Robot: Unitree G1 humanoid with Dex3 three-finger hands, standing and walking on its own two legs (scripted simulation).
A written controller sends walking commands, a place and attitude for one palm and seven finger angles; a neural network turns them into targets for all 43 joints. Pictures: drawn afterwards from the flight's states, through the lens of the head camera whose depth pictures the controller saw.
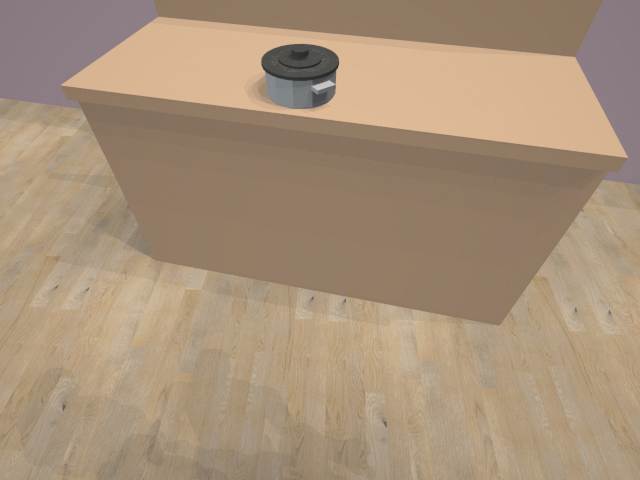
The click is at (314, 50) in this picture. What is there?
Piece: lid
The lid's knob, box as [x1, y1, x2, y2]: [291, 45, 308, 56]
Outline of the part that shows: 291,48 292,55 294,56 305,56 308,54 308,48 306,46 296,45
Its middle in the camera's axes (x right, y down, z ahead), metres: -0.05 -0.45 +0.92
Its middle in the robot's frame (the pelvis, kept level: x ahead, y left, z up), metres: +1.00 +0.10 +0.09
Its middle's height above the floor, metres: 0.87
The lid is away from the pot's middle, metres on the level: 0.00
